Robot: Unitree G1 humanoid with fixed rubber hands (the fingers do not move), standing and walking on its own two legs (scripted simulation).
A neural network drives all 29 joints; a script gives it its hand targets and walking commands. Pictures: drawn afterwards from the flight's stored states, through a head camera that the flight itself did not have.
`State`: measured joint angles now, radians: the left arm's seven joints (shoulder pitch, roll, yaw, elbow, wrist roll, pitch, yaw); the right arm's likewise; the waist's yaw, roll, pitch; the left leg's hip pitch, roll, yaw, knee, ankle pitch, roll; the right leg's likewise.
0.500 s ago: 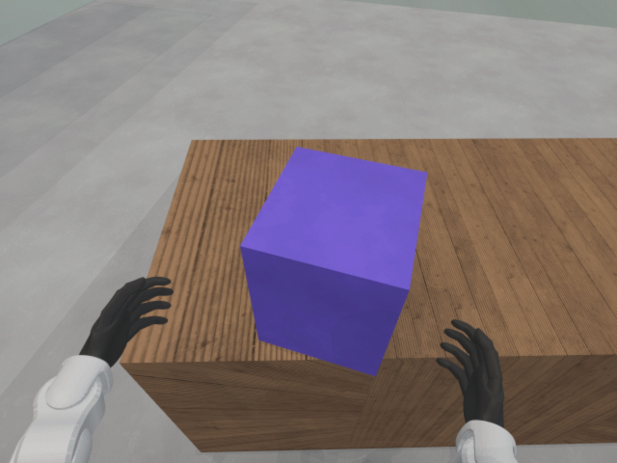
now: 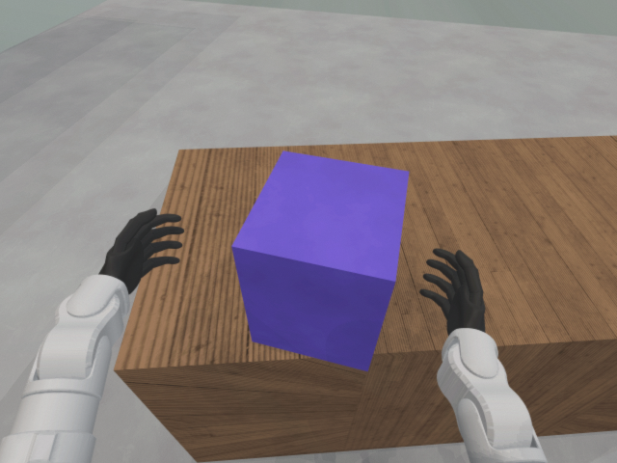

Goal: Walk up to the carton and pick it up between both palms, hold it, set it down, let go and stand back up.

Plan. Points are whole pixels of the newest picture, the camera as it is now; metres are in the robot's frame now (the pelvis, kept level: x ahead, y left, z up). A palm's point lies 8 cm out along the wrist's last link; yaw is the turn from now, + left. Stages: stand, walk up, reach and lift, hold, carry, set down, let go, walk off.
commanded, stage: reach and lift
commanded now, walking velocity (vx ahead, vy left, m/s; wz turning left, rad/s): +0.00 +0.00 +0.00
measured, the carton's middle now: (325, 261) +0.42 -0.02 +0.00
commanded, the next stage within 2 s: none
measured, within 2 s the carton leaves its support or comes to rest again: neither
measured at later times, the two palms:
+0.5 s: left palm (141, 200) +0.40 +0.22 +0.16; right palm (471, 258) +0.32 -0.18 +0.12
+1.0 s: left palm (168, 156) +0.46 +0.19 +0.19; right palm (473, 222) +0.36 -0.20 +0.14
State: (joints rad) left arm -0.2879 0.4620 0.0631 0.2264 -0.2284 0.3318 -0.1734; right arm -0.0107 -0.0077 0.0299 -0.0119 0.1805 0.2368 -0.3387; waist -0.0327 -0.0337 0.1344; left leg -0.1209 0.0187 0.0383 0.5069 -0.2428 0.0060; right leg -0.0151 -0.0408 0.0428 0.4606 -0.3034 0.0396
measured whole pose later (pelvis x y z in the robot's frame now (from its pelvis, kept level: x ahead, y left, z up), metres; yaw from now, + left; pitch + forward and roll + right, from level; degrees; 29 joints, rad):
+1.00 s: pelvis -0.01 +0.00 +0.00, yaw +0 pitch +0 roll -1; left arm -1.00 0.51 0.01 1.00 -0.24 0.30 -0.15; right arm -0.69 -0.08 -0.05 0.55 0.27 0.32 -0.33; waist -0.17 -0.03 0.01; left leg -0.29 0.02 0.04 0.49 -0.20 0.02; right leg -0.19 -0.04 0.04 0.45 -0.26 0.05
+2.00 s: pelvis +0.00 +0.01 +0.00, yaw -1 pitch +16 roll -1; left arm -0.88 0.26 0.02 1.25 -0.08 -0.20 -0.08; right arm -0.69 -0.01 -0.02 1.06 0.19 -0.31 -0.29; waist -0.16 -0.03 -0.15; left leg -0.62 0.03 0.04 0.50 -0.17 0.01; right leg -0.51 -0.03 0.04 0.45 -0.23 0.05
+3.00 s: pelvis +0.00 +0.01 +0.00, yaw +0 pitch +7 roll -1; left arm -0.86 0.15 0.39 1.32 0.27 -0.27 -0.08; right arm -0.64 0.18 -0.51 1.10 -0.38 -0.42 -0.28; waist -0.13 -0.03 -0.03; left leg -0.43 0.03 0.04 0.50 -0.19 0.01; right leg -0.32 -0.03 0.04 0.43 -0.24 0.06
